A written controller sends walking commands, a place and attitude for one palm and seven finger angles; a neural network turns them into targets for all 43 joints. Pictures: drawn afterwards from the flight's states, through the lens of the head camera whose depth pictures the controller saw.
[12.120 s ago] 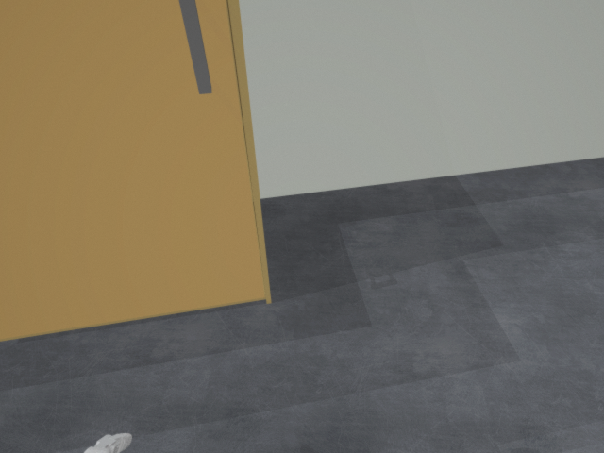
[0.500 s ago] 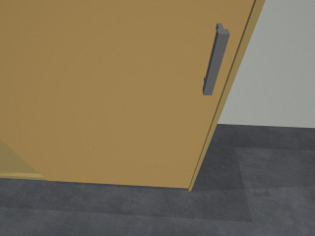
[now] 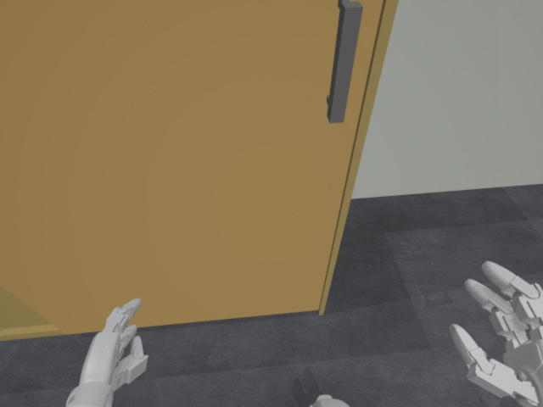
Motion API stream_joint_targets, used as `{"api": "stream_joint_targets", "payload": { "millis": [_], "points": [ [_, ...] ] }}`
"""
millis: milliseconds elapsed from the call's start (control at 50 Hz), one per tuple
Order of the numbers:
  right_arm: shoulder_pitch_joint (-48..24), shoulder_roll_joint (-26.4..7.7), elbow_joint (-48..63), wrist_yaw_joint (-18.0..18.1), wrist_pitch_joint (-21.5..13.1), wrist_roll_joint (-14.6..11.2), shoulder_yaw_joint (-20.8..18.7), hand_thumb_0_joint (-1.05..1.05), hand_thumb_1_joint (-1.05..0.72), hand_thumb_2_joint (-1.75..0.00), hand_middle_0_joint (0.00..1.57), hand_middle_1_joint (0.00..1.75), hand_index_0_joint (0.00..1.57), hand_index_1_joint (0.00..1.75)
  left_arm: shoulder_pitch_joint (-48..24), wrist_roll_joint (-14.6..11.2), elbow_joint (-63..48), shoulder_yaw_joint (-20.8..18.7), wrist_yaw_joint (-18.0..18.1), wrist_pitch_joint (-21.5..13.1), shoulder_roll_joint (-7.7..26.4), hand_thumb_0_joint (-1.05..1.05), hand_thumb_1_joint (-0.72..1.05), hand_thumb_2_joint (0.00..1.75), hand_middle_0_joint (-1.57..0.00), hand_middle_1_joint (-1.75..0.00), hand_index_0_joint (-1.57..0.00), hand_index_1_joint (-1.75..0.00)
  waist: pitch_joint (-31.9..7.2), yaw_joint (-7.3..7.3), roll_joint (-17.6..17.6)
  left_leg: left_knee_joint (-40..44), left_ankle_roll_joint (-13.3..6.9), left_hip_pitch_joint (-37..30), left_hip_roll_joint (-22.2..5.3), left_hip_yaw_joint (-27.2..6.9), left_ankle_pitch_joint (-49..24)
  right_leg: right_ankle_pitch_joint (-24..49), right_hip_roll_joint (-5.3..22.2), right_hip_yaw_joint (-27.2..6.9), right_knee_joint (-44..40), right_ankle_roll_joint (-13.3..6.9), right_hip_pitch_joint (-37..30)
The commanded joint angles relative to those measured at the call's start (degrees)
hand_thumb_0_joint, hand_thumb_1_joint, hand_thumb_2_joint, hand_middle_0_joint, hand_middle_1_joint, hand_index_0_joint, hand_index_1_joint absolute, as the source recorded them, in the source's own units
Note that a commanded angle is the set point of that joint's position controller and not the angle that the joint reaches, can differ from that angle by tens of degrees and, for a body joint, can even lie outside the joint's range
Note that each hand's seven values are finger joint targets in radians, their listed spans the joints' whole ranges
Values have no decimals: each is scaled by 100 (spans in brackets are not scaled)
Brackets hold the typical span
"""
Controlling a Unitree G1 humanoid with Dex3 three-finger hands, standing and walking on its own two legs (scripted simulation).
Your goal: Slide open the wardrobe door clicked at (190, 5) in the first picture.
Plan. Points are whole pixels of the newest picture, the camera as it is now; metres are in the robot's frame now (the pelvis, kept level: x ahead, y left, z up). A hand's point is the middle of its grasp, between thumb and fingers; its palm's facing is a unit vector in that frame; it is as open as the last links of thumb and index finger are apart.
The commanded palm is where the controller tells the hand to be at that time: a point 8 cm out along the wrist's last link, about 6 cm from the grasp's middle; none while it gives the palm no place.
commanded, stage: raise the hand with hooked fingers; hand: right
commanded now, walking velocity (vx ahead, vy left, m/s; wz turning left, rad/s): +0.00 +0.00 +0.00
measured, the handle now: (339, 63) +0.53 -0.10 +0.25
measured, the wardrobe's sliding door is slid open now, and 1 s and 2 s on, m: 0.00 0.00 0.00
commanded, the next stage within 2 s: move the hooked fingers beside the handle in 1.54 s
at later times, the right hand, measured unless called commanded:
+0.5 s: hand (497, 250) +0.27 -0.27 +0.14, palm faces -0.07 +1.00 -0.07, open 12.4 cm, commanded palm +0.24 -0.32 +0.18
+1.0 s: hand out of the picture +0.27 -0.33 +0.28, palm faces +0.03 +0.99 -0.15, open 13.9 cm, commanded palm +0.24 -0.37 +0.27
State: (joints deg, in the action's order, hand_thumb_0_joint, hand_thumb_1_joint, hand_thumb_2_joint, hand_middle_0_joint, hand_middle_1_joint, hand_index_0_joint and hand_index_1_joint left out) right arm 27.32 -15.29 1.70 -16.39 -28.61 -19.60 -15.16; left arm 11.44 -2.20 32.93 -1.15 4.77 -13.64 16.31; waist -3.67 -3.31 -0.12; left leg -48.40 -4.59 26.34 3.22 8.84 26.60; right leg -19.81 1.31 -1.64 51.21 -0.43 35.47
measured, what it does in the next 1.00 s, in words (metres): shifts its weight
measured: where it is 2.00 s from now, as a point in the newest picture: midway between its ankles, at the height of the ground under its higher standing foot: outside the picture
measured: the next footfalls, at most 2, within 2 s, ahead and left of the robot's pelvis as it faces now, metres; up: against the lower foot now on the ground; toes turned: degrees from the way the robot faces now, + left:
none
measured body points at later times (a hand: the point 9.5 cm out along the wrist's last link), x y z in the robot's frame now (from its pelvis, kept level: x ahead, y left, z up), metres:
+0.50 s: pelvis +0.03 -0.04 +0.03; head +0.04 -0.04 +0.48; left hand +0.19 +0.22 -0.04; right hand +0.27 -0.32 +0.15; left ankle -0.01 +0.06 -0.69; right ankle +0.07 -0.11 -0.69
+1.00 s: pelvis +0.00 -0.06 +0.04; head -0.03 -0.05 +0.49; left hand +0.21 +0.14 -0.01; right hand +0.26 -0.38 +0.28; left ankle -0.01 +0.06 -0.69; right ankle +0.07 -0.11 -0.69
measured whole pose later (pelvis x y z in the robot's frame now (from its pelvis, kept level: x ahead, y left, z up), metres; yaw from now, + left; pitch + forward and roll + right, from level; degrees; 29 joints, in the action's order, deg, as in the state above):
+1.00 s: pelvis +0.00 -0.06 +0.04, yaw +1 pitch -4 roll +2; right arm -9.3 -30.8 3.4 -25.3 13.2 -20.7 -26.6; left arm 10.2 -5.1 35.3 8.0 6.0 -11.5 12.8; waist 0.1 -4.8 2.1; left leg -25.6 -0.2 5.9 -0.5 4.9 15.2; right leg -9.2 -3.1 2.2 26.6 -4.6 13.2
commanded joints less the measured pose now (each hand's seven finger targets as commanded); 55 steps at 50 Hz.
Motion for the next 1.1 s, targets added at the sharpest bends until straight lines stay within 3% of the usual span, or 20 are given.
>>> {"api": "stream_joint_targets", "payload": {
  "millis": [0, 60, 100, 160, 240, 280, 360, 460, 520, 580, 660, 740, 820, 860, 940, 960, 980, 1020, 1060, 1080],
  "points": [
    [-1959, -1160, 544, -771, -17, -100, 199, 0, -22, -61, 25, 74, 25, 74, -226, -123, -414, -18, 165, -451, 695, 0, 90, 90, -20, -30, -20, -30, 207, 768, 288, 2003, 614, 697, -497, -1860, 705, -205, -30, -64, -478, -218, -605],
    [-1969, -1728, -411, -969, 1168, -97, -410, 0, -15, -58, 25, 78, 25, 78, -398, -174, -547, -6, 247, -339, 716, 0, 90, 90, -20, -30, -20, -30, 281, 464, -72, 2183, 630, 289, -746, -2062, 716, -188, -13, -141, -706, -145, -347],
    [-1955, -2013, -292, -1000, 1787, -260, -828, 0, -11, -56, 26, 81, 26, 81, -540, -175, -756, 56, 235, -280, 664, 0, 90, 90, -20, -30, -20, -30, -209, 208, -70, 2196, 688, -329, -945, -2113, 222, 21, -29, -199, -885, -108, -471],
    [-1826, -2329, 539, -653, 1931, -607, -1763, 0, -4, -53, 26, 86, 26, 86, -620, -100, -905, 108, 166, -331, 498, 0, 90, 90, -20, -30, -20, -30, -1110, -125, -69, 1941, 780, -1186, -981, -1975, -1109, 656, -2, -259, -996, -59, -801],
    [-1403, -1603, 1443, -333, 1417, -690, -1514, 0, 6, -49, 27, 92, 27, 92, -292, -97, -836, 88, 3, -612, 409, 0, 90, 90, -20, -30, -20, -30, -1317, -46, -36, 1569, 698, -1046, -497, -1119, -2913, 1591, -14, -51, -1349, -139, -1689],
    [-1509, -1419, 1216, -437, 1447, -554, -1207, 0, 10, -47, 27, 94, 27, 94, -182, -116, -713, 37, -42, -686, 527, 0, 90, 90, -20, -30, -20, -30, -1095, 75, -134, 1537, 791, -909, -472, -1071, -3570, 1833, -10, -31, -1369, -170, -1882],
    [-1864, -1435, 831, -751, 2133, -328, -796, 0, 20, -43, 28, 100, 28, 100, -126, -208, -632, -17, 32, -692, 702, 0, 90, 90, -20, -30, -20, -30, -398, 147, 162, 1732, 632, -404, -283, -756, -2626, 1726, 17, -35, -1668, -224, -2139],
    [-2890, -2340, 2265, -569, 2388, -258, -1433, 0, 31, -38, 29, 108, 29, 108, -304, -155, -761, 84, 157, -720, 596, 0, 90, 90, -20, -30, -20, -30, -1181, 18, 555, 1837, 370, -859, -202, -511, -2304, 2075, 57, -216, -2019, -185, -2953],
    [-2871, -2264, 2614, -329, 2244, -321, -1579, 0, 38, -35, 29, 112, 29, 112, -298, -120, -708, 160, 130, -738, 499, 0, 90, 90, -20, -30, -20, -30, -1378, 2, 877, 1862, 319, -925, -177, -394, -2316, 2601, 130, -382, -2180, 11, -3433],
    [-3049, -2158, 1978, -358, 2520, -406, -1580, 0, 45, -32, 30, 117, 30, 117, -400, -156, -608, 203, 100, -631, 527, 0, 90, 90, -20, -30, -20, -30, -847, -1, 846, 2024, 306, -919, -158, -350, -2270, 2464, 154, -447, -2366, 118, -3350],
    [-3452, -2012, 794, -632, 3543, -262, -1200, 0, 50, -30, 30, 120, 30, 120, -456, -280, -582, 249, 154, -338, 601, 0, 90, 90, -20, -30, -20, -30, 46, 42, 755, 2338, 289, -718, -181, -410, -1764, 1329, 149, -544, -2781, 137, -2965],
    [-4424, -2364, 1098, -781, 4137, -108, -1109, 0, 50, -30, 30, 120, 30, 120, -717, -332, -827, 331, 199, -160, 585, 0, 90, 90, -20, -30, -20, -30, -414, 91, 381, 2419, 323, -819, -217, -449, -1524, 756, 91, -675, -2921, 20, -3144],
    [-5353, -3059, 2095, -763, 3777, -159, -1658, 0, 50, -30, 30, 120, 30, 120, -971, -273, -925, 463, 204, -164, 466, 0, 90, 90, -20, -30, -20, -30, -1155, 8, 785, 2507, 264, -1093, -186, -507, -1468, 799, 53, -737, -2976, 40, -3770],
    [-5472, -3322, 2160, -716, 3603, -195, -1905, 0, 50, -30, 30, 120, 30, 120, -1009, -245, -860, 528, 208, -175, 434, 0, 90, 90, -20, -30, -20, -30, -1128, -43, 885, 2600, 248, -1121, -154, -524, -1361, 589, 82, -791, -3103, 63, -3839],
    [-5595, -3212, 788, -787, 3970, -167, -1895, 0, 50, -30, 30, 120, 30, 120, -979, -308, -617, 520, 235, -128, 514, 0, 90, 90, -20, -30, -20, -30, -391, 26, 1009, 2692, 254, -978, -210, -494, -1106, -174, 77, -820, -3375, 28, -3401],
    [-5457, -3244, 347, -847, 4192, -140, -1886, 0, 50, -30, 30, 120, 30, 120, -954, -333, -577, 504, 215, -87, 543, 0, 90, 90, -20, -30, -20, -30, -220, -31, 770, 2802, 245, -1027, -215, -522, -1081, -222, 49, -753, -3384, 0, -3207],
    [-5662, -3175, 140, -911, 4403, -84, -1671, 0, 50, -30, 30, 120, 30, 120, -972, -379, -558, 511, 203, -55, 589, 0, 90, 90, -20, -30, -20, -30, 11, 57, 750, 2807, 268, -921, -251, -526, -983, -393, 48, -725, -3424, -18, -3067],
    [-5942, -3122, -64, -957, 4675, 63, -1415, 0, 50, -30, 30, 120, 30, 120, -999, -421, -615, 497, 188, -44, 621, 0, 90, 90, -20, -30, -20, -30, 106, 89, 746, 2739, 286, -802, -271, -532, -870, -645, 4, -724, -3422, -36, -2933],
    [-5597, -2723, -405, -1096, 4836, 41, -1048, 0, 50, -30, 30, 120, 30, 120, -976, -458, -683, 479, 116, -46, 615, 0, 90, 90, -20, -30, -20, -30, 53, 100, 238, 2765, 279, -844, -275, -567, -920, -530, 2, -692, -3321, -71, -2885],
    [-5549, -2788, -291, -1190, 4870, 16, -1078, 0, 50, -30, 30, 120, 30, 120, -963, -471, -724, 458, 87, -38, 652, 0, 90, 90, -20, -30, -20, -30, -156, 108, 299, 2750, 288, -874, -294, -600, -925, -421, -40, -622, -3225, -100, -2944]
  ]
}}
